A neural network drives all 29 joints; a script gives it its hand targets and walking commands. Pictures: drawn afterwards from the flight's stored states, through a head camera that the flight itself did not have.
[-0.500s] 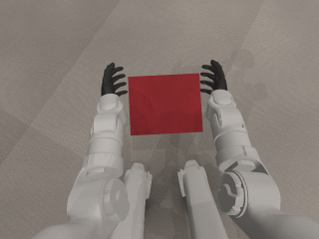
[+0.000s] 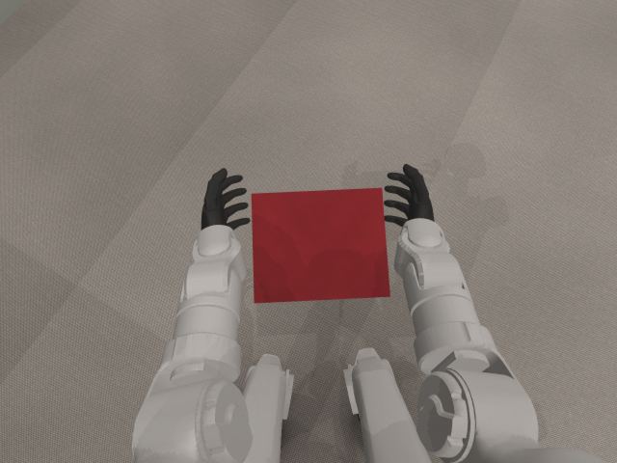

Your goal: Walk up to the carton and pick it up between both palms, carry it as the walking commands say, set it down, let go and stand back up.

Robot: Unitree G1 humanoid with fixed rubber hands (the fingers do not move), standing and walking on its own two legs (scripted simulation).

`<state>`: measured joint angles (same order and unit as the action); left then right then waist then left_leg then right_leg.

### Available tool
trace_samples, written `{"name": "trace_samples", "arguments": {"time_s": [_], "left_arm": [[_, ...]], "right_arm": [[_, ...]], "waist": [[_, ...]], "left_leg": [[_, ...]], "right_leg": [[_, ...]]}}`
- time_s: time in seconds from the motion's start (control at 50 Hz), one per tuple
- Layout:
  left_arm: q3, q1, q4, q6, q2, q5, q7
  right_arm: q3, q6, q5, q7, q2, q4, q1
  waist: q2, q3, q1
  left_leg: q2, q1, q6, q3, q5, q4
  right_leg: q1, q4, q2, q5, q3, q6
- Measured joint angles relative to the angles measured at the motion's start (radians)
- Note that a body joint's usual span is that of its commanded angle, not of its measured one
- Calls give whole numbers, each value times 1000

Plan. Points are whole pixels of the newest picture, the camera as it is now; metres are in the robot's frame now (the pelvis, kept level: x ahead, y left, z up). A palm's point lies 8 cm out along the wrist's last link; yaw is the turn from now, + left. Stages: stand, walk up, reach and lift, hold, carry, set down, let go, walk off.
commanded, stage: reach and lift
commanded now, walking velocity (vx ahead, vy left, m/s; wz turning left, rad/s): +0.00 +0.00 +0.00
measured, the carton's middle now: (317, 249) +0.41 -0.01 -0.16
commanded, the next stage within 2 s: none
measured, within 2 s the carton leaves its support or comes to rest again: neither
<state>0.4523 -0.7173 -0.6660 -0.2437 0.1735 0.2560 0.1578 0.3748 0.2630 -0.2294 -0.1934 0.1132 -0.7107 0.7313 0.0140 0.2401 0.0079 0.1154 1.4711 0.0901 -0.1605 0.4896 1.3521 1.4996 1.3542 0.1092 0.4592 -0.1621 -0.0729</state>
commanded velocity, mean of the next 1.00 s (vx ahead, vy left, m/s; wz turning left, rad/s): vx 0.00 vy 0.00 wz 0.00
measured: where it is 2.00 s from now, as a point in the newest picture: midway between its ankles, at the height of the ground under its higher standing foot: (318, 441)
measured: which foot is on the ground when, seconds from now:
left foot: down 0.00-1.00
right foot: down 0.00-1.00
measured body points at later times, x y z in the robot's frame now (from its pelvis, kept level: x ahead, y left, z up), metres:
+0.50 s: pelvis +0.02 +0.00 +0.07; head +0.16 -0.01 +0.50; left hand +0.41 +0.13 +0.02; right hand +0.41 -0.14 +0.02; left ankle +0.07 +0.15 -0.58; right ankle +0.08 -0.14 -0.58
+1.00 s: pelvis +0.03 +0.00 +0.13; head +0.13 -0.01 +0.57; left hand +0.39 +0.14 +0.09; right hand +0.39 -0.13 +0.09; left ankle +0.06 +0.15 -0.58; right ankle +0.08 -0.14 -0.58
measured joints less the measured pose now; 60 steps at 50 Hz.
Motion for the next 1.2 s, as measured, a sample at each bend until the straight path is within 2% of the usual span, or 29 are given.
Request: {"name": "trace_samples", "arguments": {"time_s": [0.38,0.76,0.98,1.2], "left_arm": [[-6,120,45,8,32,15,-19],[-23,233,106,-15,56,39,-45],[-41,262,124,-52,44,46,-61],[-71,289,134,-121,33,57,-86]], "right_arm": [[-7,-5,-11,16,43,51,-121],[-12,17,-41,70,74,114,-225],[-22,49,-59,89,94,158,-273],[-45,119,-65,107,88,191,-316]], "waist": [[-5,-17,2],[-6,-70,1],[-6,-112,2],[-2,-141,5]], "left_leg": [[-18,-250,-12,-7,-54,-215],[-39,-543,-28,-12,-141,-479],[-52,-715,-32,-18,-196,-623],[-66,-906,-37,-21,-237,-751]], "right_leg": [[-248,-210,-11,-51,-10,14],[-542,-473,-31,-135,-22,22],[-714,-614,-44,-187,-21,28],[-906,-744,-54,-228,-18,33]]}}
